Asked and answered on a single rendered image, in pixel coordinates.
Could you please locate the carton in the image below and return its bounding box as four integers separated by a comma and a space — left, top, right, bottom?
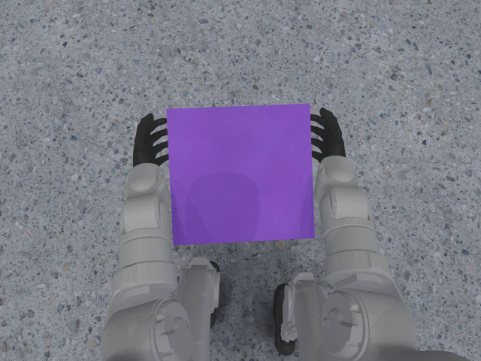
166, 104, 315, 245

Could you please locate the robot left forearm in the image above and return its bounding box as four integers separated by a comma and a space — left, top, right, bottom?
100, 163, 178, 361

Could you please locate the right robot foot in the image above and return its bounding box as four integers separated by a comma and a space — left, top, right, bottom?
273, 284, 296, 356

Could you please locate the robot left hand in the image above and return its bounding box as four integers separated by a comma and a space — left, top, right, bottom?
133, 113, 169, 167

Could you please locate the robot left upper arm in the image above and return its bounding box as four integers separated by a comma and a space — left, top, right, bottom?
101, 298, 195, 361

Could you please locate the robot right hand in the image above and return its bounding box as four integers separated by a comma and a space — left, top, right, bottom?
310, 108, 346, 163

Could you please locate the robot right forearm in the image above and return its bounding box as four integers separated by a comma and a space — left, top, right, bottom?
313, 156, 407, 306

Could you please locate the robot right upper arm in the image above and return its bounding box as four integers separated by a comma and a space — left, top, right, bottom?
320, 287, 470, 361

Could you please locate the left robot foot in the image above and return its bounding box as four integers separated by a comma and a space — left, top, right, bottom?
209, 261, 220, 329

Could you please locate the robot foot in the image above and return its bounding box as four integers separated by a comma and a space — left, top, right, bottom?
209, 261, 220, 329
273, 284, 296, 356

